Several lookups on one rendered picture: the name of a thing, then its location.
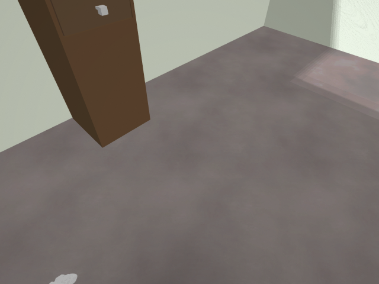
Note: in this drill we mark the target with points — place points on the cabinet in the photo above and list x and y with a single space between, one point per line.
99 71

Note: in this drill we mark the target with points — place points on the handle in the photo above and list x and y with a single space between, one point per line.
102 10

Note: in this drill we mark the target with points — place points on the drawer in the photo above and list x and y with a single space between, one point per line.
79 15

